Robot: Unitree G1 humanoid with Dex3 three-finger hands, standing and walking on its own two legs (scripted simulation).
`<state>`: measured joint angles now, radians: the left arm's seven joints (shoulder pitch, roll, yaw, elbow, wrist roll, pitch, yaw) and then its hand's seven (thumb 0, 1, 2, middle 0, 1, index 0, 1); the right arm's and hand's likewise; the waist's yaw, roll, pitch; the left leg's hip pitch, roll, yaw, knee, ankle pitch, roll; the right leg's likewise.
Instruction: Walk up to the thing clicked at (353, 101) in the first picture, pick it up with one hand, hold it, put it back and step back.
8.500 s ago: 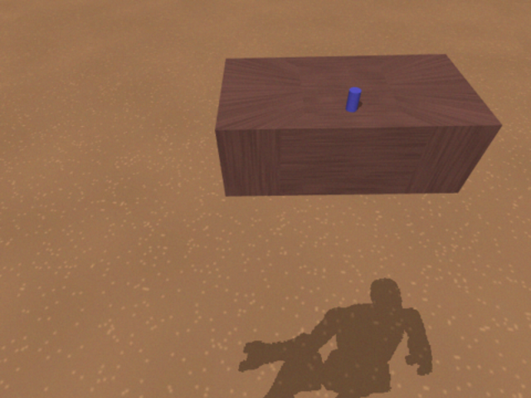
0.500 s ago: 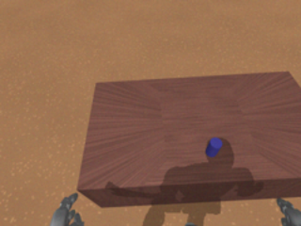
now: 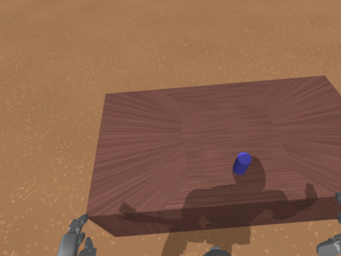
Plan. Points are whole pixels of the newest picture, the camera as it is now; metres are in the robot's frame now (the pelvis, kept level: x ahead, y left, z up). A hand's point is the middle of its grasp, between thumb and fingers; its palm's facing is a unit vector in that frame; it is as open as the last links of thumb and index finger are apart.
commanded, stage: go down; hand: right
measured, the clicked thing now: (241, 163) +0.47 -0.23 -0.27
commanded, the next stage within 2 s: approach in 1.68 s
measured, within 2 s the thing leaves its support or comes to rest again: neither
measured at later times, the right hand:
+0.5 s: hand out of the picture +0.29 -0.38 +0.00, palm faces +0.17 +0.97 -0.17, open 17.4 cm
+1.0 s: hand out of the picture +0.33 -0.41 +0.02, palm faces +0.19 +0.97 -0.12, open 17.0 cm
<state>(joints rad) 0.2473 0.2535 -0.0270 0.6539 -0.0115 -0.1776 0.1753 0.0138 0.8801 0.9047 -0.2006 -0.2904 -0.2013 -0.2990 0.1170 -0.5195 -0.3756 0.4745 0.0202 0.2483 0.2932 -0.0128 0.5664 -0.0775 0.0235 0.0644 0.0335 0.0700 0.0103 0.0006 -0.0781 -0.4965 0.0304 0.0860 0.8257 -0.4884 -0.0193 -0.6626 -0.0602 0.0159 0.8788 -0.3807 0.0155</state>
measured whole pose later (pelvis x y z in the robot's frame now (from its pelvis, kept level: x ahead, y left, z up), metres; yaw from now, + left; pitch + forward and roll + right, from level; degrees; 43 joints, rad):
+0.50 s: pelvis -0.01 -0.01 +0.00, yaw +2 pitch +11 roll +3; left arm 0.34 0.30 -0.04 0.68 0.01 -0.16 0.15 0.01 0.89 0.90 -0.20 -0.30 -0.21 -0.30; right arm -0.28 -0.73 -0.56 0.98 0.06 -0.06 0.49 -0.01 0.52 -0.09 0.02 0.06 0.03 0.07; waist 0.04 0.02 -0.05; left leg -0.56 0.02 0.06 0.80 -0.44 -0.03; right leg -0.72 -0.08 0.00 0.87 -0.35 0.00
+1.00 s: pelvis -0.01 -0.02 +0.00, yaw +2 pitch +14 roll +4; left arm 0.35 0.31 -0.07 0.68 0.02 -0.15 0.12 0.01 0.88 0.91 -0.20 -0.30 -0.20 -0.30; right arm -0.46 -0.84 -0.62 1.17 0.07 -0.18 0.55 -0.01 0.42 -0.10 0.04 0.05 0.04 0.06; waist 0.06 0.03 -0.06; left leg -0.61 0.01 0.07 0.80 -0.43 -0.03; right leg -0.79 -0.08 0.00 0.89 -0.35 -0.01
